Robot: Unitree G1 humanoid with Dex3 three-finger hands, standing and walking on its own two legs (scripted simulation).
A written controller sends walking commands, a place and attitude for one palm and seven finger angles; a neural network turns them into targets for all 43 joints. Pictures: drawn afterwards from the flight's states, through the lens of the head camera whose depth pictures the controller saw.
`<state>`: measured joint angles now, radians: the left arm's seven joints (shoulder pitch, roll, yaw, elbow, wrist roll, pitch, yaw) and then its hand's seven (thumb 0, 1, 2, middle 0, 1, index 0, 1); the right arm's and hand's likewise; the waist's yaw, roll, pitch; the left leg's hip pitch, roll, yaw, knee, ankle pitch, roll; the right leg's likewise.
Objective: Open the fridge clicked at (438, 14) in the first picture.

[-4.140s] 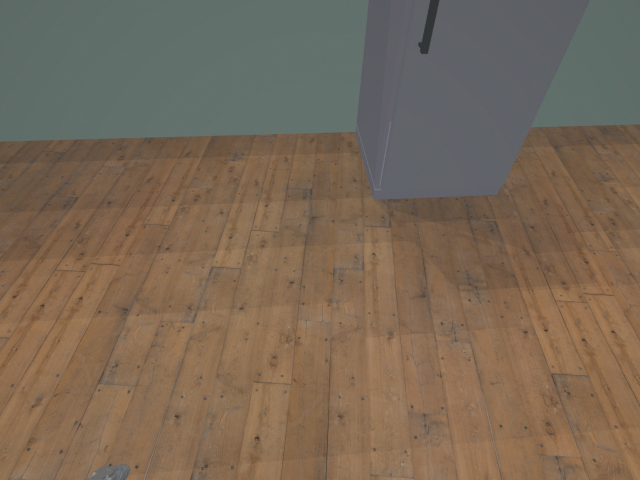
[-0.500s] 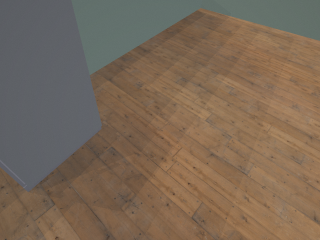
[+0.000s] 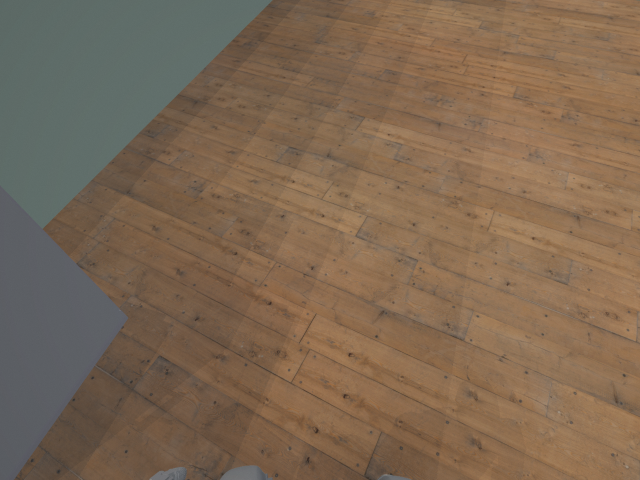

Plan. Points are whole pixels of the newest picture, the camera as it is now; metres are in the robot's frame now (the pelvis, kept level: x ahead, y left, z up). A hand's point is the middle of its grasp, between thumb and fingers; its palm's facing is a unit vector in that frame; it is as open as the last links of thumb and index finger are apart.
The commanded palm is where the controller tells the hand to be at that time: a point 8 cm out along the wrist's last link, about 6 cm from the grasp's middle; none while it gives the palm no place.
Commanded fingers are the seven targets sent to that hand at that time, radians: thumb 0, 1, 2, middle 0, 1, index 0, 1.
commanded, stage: turn to face it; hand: left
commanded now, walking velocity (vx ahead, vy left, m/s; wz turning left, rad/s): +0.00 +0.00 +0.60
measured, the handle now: out of the picture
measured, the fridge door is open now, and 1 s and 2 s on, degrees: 0 0 0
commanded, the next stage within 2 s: take the last steps up to it in 1.94 s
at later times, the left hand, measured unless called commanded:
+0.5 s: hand out of the picture +0.08 +0.23 -0.19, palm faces +0.31 -0.93 -0.20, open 7.3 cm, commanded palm none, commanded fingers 0.00 0.90 0.90 -0.20 -0.30 -0.20 -0.30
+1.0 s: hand out of the picture +0.10 +0.19 -0.13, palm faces +0.53 -0.80 -0.29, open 7.4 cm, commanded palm none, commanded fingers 0.00 0.90 0.90 -0.20 -0.30 -0.20 -0.30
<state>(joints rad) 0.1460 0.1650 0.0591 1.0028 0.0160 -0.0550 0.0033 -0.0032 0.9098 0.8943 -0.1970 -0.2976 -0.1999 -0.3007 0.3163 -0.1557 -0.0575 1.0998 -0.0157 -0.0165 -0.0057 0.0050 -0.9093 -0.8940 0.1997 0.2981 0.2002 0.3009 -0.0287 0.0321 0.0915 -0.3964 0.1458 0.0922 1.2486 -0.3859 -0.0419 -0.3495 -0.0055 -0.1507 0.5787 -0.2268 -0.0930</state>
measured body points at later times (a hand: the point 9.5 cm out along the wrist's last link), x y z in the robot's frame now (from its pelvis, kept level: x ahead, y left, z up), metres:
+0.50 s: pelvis +0.10 +0.04 -0.01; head +0.13 +0.07 +0.44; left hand +0.06 +0.28 -0.17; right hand +0.24 -0.18 -0.14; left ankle +0.12 +0.13 -0.73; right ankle +0.07 -0.09 -0.67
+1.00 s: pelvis +0.12 -0.03 +0.01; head +0.16 -0.04 +0.46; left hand +0.07 +0.23 -0.11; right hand +0.32 -0.23 -0.15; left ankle +0.06 +0.09 -0.65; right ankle +0.17 -0.14 -0.73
